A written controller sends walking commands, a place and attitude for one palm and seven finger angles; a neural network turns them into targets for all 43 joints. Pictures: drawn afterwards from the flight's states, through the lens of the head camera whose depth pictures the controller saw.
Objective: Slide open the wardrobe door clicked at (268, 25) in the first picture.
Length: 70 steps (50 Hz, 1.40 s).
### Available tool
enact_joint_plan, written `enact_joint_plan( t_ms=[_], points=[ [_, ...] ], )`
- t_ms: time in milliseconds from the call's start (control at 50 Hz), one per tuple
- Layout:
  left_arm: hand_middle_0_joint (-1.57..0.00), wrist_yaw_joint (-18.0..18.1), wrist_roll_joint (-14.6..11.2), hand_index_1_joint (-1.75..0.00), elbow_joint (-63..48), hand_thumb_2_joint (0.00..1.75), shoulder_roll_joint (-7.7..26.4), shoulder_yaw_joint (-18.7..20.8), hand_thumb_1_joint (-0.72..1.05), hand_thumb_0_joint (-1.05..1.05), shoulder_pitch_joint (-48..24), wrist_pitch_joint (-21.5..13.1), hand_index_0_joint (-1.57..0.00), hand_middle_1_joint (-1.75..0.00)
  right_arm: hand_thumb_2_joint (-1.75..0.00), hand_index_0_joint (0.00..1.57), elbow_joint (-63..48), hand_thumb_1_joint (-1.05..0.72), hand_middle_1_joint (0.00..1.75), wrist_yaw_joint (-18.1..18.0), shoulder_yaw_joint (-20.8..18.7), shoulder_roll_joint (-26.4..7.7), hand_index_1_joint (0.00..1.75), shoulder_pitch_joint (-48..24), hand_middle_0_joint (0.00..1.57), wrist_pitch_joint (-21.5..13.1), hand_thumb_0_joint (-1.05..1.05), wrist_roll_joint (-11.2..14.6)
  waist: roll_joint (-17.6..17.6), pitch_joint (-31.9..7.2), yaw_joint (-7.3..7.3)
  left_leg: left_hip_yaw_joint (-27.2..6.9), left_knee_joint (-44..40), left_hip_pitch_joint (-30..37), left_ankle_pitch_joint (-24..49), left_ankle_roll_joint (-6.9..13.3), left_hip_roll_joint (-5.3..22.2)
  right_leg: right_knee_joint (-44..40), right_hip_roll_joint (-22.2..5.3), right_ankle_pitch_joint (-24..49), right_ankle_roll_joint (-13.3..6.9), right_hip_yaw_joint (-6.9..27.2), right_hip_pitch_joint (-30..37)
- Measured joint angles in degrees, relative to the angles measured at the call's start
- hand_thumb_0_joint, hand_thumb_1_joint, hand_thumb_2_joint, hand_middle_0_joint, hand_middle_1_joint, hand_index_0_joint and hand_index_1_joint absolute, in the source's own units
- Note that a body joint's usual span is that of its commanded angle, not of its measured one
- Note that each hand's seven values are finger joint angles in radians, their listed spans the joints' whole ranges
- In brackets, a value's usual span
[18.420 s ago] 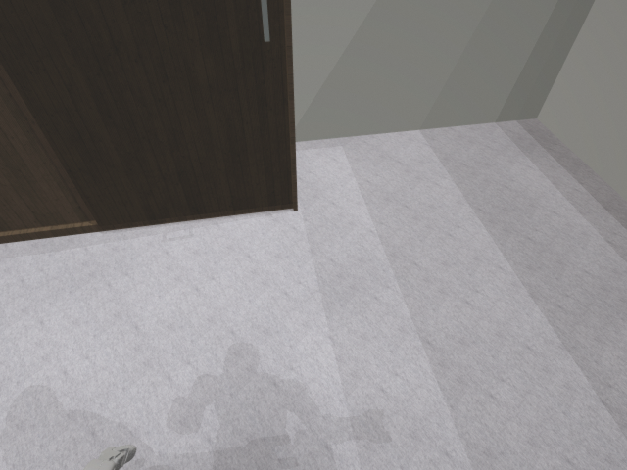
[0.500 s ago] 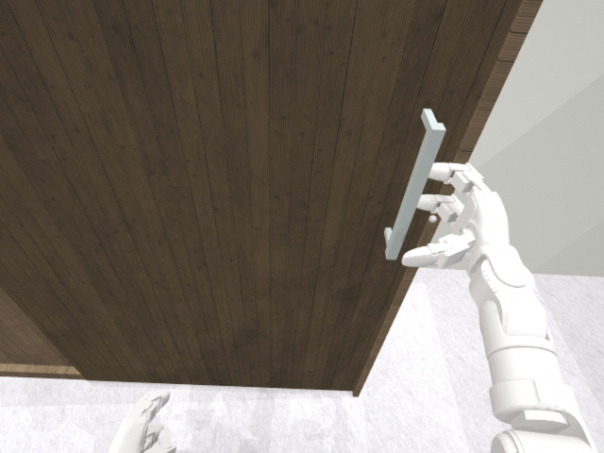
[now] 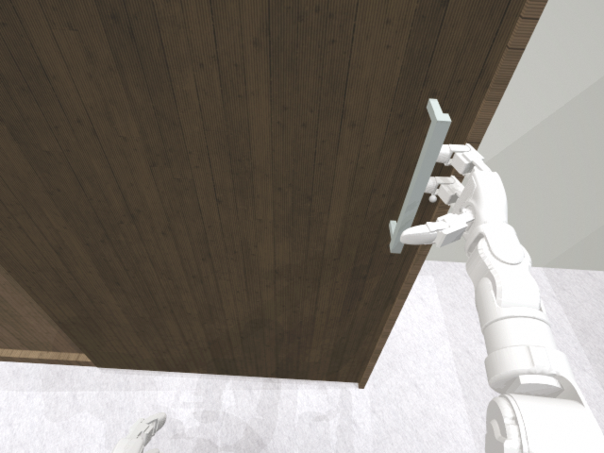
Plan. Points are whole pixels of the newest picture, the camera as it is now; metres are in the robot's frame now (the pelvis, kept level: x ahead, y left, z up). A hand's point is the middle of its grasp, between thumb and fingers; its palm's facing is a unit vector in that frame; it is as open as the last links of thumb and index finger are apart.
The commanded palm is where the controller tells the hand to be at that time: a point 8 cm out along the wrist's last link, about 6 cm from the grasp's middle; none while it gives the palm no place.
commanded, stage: slide the fingers in behind the handle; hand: right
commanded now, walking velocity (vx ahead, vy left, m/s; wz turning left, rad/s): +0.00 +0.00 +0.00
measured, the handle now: (412, 185) +0.45 -0.12 +0.14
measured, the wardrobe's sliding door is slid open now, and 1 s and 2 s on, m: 0.00 0.00 0.00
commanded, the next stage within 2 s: grip the handle and tug to test in 1.66 s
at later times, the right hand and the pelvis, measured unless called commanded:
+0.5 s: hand (418, 205) +0.41 -0.12 +0.15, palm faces -0.03 +1.00 +0.00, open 14.0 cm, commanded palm +0.38 -0.16 +0.15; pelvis +0.01 +0.00 +0.00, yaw +0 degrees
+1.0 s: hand (405, 207) +0.40 -0.10 +0.15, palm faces -0.04 +1.00 +0.01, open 14.0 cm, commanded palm +0.38 -0.15 +0.15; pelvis +0.01 +0.00 +0.00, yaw +0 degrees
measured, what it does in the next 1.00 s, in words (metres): stands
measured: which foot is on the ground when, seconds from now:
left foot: down 0.00-1.00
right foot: down 0.00-1.00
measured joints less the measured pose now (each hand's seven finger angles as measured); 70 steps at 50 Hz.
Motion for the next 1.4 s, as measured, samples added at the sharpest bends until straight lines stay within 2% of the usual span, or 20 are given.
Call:
enact_joint_plan(
  t_ms=[160, 340, 500, 620, 940, 1080, 1260, 1400],
  points=[
    [-0.21, -0.4, 0.0, -0.30, -1.2, 0.90, 0.0, 0.2, 0.90, 0.01, -0.3, -0.3, -0.20, -0.30, -0.30, 0.34, -1.4, 0.50, 1.22, -0.7, 0.2, 0.3, 1.21, 2.0, 0.34, 0.1, -0.02, -0.5, 0.1, -0.1, 0.16, -0.6, 0.3, -0.3, 0.0, -0.2, 0.0, 0.2, 0.0, -0.2, -0.2, -0.6, 0.0],
    [-0.21, -0.5, 0.3, -0.30, -1.2, 0.90, -0.3, 0.2, 0.90, 0.01, -1.4, -1.1, -0.20, -0.30, -0.29, 0.31, -7.1, 0.50, 1.20, -2.3, 2.3, 2.9, 1.20, 5.5, 0.31, -0.2, -0.02, -0.4, -0.1, 0.3, -0.44, -0.8, 0.5, 0.6, -0.5, -0.4, 0.1, 0.2, 0.1, -0.6, -0.3, -0.8, 1.0],
    [-0.21, -0.2, 0.4, -0.30, -1.4, 0.90, -0.8, -0.2, 0.90, 0.01, -2.7, -0.1, -0.20, -0.30, -0.29, 0.31, -6.3, 0.50, 1.20, -4.0, 3.2, 3.1, 1.20, 3.6, 0.31, 3.1, -0.02, -1.2, 0.0, 0.5, -0.33, -0.4, 0.0, 1.1, -0.5, -0.3, 0.2, -0.1, 0.2, -0.6, -0.2, -0.3, 1.2],
    [-0.21, -0.3, 0.6, -0.30, -1.2, 0.90, -0.8, -0.1, 0.90, 0.01, -2.5, 0.1, -0.20, -0.30, -0.30, 0.31, -7.9, 0.50, 1.20, -4.3, 3.6, 3.9, 1.21, 4.7, 0.31, 3.1, -0.02, -0.7, -0.2, 0.2, -0.81, -0.3, -0.2, 1.3, -0.7, -0.2, 0.2, -0.6, 0.2, -0.6, -0.1, -0.2, 1.5],
    [-0.21, -0.5, 0.8, -0.30, -1.4, 0.90, -0.5, 0.3, 0.90, 0.01, -2.3, 1.1, -0.20, -0.30, -0.30, 0.31, -11.4, 0.50, 1.20, -4.2, 4.7, 4.6, 1.20, 7.5, 0.31, 4.1, -0.02, -0.6, -0.4, -0.2, -0.84, -0.2, -0.6, 2.5, -1.1, 0.2, -0.1, -1.0, -0.1, -0.9, 0.3, 0.0, 2.8],
    [-0.21, -0.1, 0.8, -0.30, -1.5, 0.90, -0.7, 0.0, 0.90, 0.01, -3.4, 1.8, -0.20, -0.30, -0.29, 0.31, -10.7, 0.50, 1.20, -5.6, 5.5, 5.3, 1.20, 6.5, 0.31, 5.4, -0.02, -0.9, -0.2, 0.5, -0.55, 0.2, -0.6, 2.6, -1.0, 0.4, -0.2, -0.9, -0.2, -0.7, 0.4, 0.3, 2.8],
    [-0.21, 0.0, 1.1, -0.30, -1.3, 0.90, -1.2, -0.1, 0.90, 0.01, -3.3, 1.8, -0.20, -0.30, -0.30, 0.31, -9.0, 0.50, 1.20, -6.7, 5.5, 5.6, 1.21, 5.0, 0.31, 4.2, -0.02, -1.3, 0.0, 0.6, -0.43, 0.2, -0.9, 2.3, -0.5, 0.6, -0.4, -1.4, -0.3, -0.3, 0.6, 0.3, 2.5],
    [-0.21, -0.1, 1.1, -0.30, -1.0, 0.90, -1.1, -0.1, 0.90, 0.01, -2.6, 2.1, -0.20, -0.30, -0.30, 0.32, -8.6, 0.50, 1.20, -5.9, 5.0, 5.1, 1.21, 5.4, 0.30, 3.7, -0.02, -1.2, -0.1, 0.3, -0.33, 0.0, -1.3, 2.7, -0.4, 0.7, -0.5, -1.7, -0.5, -0.3, 0.7, 0.1, 2.9]
  ],
)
